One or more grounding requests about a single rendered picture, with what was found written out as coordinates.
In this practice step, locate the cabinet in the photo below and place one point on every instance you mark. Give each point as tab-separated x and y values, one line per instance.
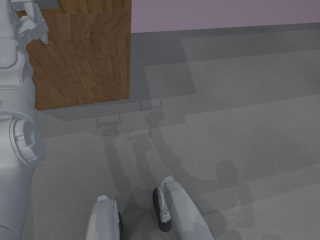
86	61

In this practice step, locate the left robot hand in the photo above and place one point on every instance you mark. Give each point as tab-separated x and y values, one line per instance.
25	29

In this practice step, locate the robot right shin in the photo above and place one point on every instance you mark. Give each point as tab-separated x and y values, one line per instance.
165	215

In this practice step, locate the drawer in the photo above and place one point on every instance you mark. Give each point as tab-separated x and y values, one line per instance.
81	7

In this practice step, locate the left robot forearm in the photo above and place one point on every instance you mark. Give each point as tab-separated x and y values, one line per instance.
17	90

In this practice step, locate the right robot thigh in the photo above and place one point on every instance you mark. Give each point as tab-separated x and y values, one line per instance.
187	221

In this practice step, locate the robot left upper arm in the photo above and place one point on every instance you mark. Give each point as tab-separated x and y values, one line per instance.
21	148

